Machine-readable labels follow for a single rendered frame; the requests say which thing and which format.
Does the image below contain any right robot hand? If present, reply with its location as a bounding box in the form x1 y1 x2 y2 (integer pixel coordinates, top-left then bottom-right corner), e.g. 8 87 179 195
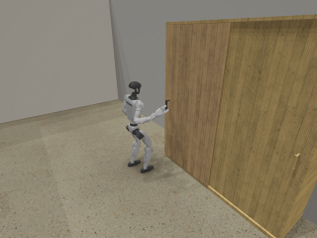
155 105 169 117

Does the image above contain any right robot shin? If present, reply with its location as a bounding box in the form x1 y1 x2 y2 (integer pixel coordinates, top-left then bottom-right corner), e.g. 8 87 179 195
144 148 153 170

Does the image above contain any left robot upper arm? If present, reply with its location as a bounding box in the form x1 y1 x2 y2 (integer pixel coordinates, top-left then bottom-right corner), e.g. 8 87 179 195
122 94 130 113

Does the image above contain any right robot forearm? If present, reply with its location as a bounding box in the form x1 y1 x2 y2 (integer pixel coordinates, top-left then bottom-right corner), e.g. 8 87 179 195
135 113 157 124

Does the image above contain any wardrobe door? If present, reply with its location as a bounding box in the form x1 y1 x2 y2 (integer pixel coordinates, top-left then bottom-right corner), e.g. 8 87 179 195
165 22 231 186
208 19 317 238

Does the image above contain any robot torso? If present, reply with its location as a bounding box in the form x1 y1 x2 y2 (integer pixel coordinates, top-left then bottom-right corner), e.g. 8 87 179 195
126 97 142 135

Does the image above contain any right robot upper arm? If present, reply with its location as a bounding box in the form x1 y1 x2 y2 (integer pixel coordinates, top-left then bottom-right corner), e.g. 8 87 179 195
134 100 144 125

